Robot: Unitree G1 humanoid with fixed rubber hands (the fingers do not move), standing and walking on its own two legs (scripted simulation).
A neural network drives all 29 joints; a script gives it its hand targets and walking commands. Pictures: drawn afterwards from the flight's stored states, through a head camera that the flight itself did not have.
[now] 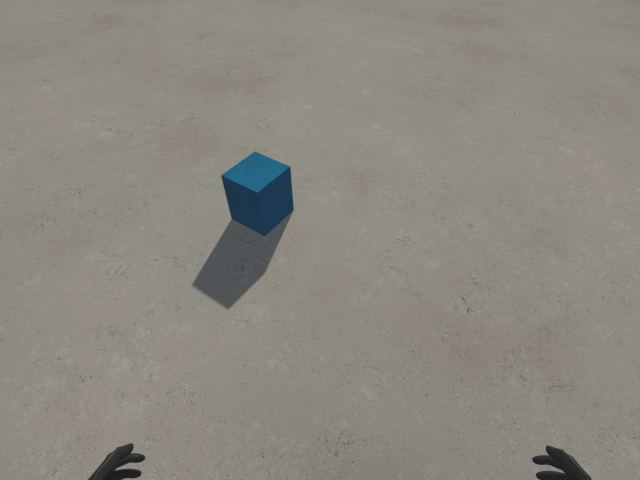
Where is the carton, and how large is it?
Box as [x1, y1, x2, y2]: [221, 152, 293, 235]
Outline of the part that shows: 253,152 221,176 231,217 255,231 265,235 293,209 289,166 259,153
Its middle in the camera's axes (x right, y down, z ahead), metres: -0.28 -0.21 +1.72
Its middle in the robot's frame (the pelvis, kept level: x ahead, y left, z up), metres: +1.39 +0.32 -0.64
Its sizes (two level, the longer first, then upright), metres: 0.210 0.200 0.250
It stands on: the floor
